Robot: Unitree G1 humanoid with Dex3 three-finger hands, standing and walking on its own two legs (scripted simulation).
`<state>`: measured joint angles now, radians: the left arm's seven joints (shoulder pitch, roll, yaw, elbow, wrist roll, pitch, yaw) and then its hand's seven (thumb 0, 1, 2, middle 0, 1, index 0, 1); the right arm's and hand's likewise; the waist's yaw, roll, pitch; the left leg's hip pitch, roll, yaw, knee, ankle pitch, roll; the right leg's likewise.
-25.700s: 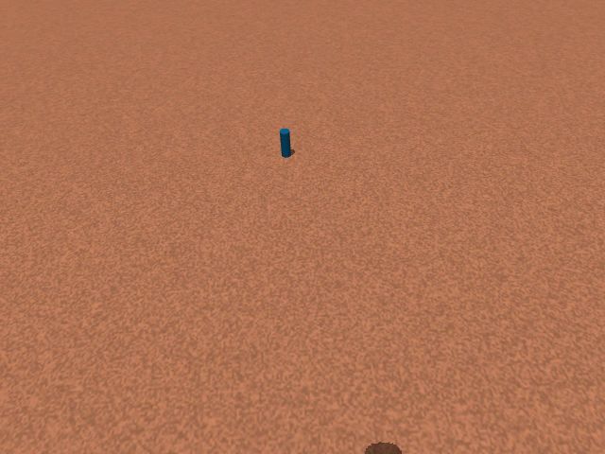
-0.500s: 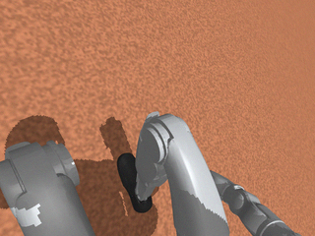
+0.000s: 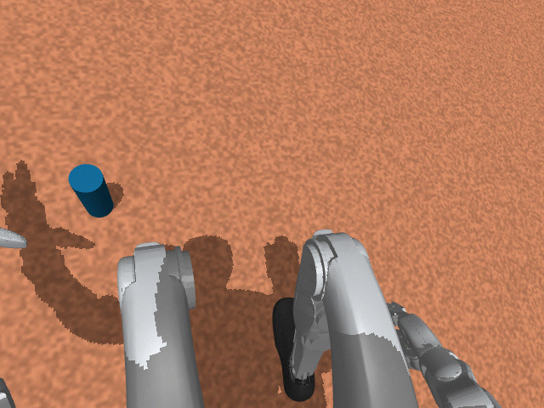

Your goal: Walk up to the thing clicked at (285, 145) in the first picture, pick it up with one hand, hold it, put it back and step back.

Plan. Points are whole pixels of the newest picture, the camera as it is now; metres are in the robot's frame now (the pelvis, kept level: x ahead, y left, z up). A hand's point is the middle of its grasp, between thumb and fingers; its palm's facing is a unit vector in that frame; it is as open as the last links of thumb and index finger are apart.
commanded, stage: home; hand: left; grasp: from the side
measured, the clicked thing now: (93, 193) +0.45 +0.28 -0.26
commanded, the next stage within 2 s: none
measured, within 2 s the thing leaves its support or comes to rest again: neither
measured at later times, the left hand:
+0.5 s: hand out of the picture +0.28 +0.31 +0.10, palm faces +0.27 -0.84 -0.47, open 17.3 cm
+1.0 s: hand out of the picture +0.25 +0.22 +0.30, palm faces +0.28 -0.90 -0.33, open 17.4 cm
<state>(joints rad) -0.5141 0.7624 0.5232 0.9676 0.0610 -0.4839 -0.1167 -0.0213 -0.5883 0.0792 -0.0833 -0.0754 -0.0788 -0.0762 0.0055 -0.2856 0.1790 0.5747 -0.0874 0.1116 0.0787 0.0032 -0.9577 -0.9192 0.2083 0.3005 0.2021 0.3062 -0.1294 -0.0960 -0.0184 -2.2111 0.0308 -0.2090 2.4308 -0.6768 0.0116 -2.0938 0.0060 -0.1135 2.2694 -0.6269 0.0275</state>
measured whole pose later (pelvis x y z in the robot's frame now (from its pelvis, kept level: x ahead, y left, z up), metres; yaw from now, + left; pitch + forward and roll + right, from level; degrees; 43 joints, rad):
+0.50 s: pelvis +0.04 -0.02 +0.19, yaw +8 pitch +30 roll -3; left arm -0.04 0.42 0.26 0.40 0.03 0.03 0.09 -0.02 -0.52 0.07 -0.06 -0.06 -0.07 -0.06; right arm 0.09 -0.24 0.00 0.53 0.05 0.09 -0.07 0.01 -0.90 -0.90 0.21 0.30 0.20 0.30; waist -0.04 0.00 -0.16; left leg -1.65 0.06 -0.07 1.76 -0.64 -0.03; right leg -1.62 -0.02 -0.05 1.72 -0.62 0.01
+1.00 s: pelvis +0.09 +0.00 +0.36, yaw +10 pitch +12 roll -2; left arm 0.40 0.23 0.01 0.05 -0.02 0.29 0.20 -0.01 -0.54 0.06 -0.06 -0.06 -0.06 -0.05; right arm 0.30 -0.21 0.02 0.49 0.04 -0.04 -0.19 0.01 -0.90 -0.90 0.21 0.30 0.20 0.30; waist -0.05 0.04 -0.17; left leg -0.78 0.06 -0.04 1.08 -0.51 -0.02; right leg -0.74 -0.02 -0.05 1.02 -0.49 0.02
